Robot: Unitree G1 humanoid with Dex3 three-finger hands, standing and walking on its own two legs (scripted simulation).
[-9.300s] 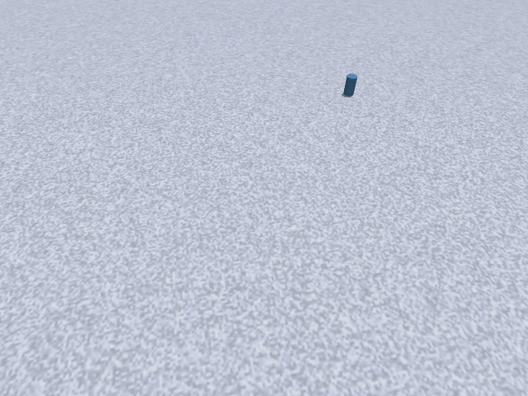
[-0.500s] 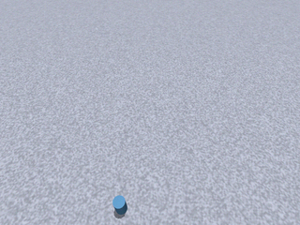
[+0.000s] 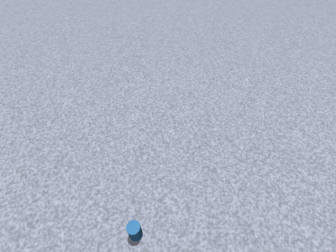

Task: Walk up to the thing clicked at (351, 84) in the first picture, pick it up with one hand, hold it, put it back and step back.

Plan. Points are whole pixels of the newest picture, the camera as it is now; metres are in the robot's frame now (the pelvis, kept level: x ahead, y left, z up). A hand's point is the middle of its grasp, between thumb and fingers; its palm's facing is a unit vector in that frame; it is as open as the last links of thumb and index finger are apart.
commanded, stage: stand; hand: left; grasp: from the side
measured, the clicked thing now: (134, 230) +0.37 +0.19 -0.72
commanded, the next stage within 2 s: go down in 0.16 s
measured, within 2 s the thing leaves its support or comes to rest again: neither
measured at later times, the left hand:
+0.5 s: hand out of the picture +0.15 +0.25 -0.17, palm faces +0.04 -0.95 -0.32, open 11.1 cm
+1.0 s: hand out of the picture +0.13 +0.28 -0.21, palm faces +0.06 -0.95 -0.32, open 17.2 cm
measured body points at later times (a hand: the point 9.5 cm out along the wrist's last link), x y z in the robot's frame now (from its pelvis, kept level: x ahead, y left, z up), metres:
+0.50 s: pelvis -0.02 +0.00 -0.02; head +0.05 +0.01 +0.43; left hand +0.15 +0.30 -0.14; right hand +0.08 -0.27 -0.14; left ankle -0.01 +0.13 -0.75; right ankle +0.00 -0.13 -0.75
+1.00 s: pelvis -0.02 +0.01 -0.09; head +0.06 +0.03 +0.36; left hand +0.12 +0.33 -0.18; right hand +0.15 -0.24 -0.17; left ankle -0.01 +0.13 -0.75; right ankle +0.00 -0.13 -0.75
